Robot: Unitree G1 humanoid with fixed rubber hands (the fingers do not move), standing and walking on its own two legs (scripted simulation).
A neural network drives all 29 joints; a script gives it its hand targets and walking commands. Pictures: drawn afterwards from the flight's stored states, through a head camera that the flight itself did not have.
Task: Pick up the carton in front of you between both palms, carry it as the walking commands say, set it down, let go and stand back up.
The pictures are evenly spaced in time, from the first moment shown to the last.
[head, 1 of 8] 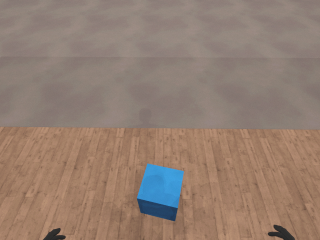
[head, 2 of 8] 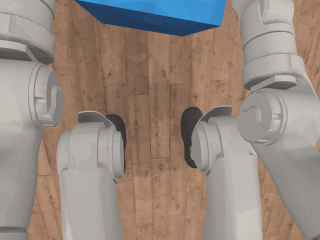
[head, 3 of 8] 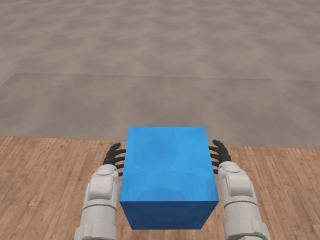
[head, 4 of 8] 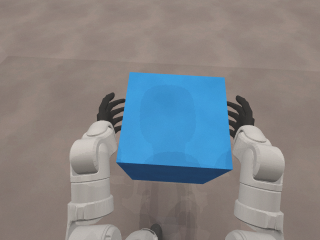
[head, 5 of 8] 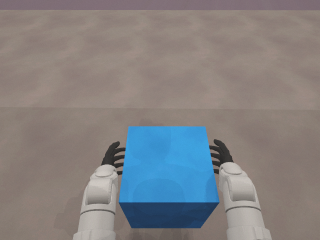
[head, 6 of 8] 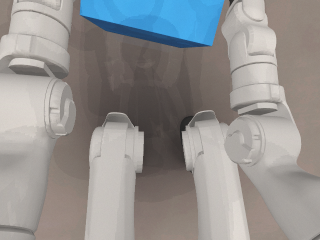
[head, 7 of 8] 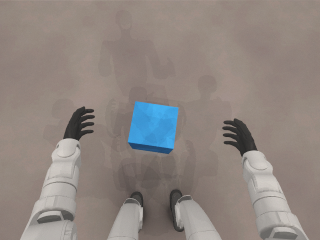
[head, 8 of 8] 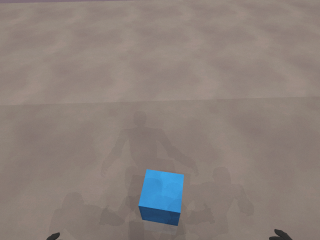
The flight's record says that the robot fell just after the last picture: no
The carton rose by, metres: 0.68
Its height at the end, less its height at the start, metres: -0.06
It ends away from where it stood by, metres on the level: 2.27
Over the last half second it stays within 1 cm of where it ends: yes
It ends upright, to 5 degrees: yes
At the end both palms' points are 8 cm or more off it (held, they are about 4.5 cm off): yes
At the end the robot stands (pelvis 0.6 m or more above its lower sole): yes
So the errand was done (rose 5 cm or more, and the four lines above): yes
